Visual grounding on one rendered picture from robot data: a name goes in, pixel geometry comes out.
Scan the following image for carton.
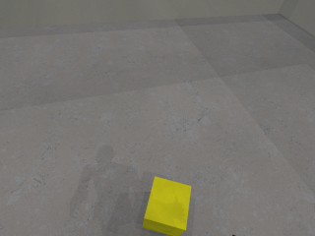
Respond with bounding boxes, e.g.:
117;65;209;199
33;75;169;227
142;176;191;236

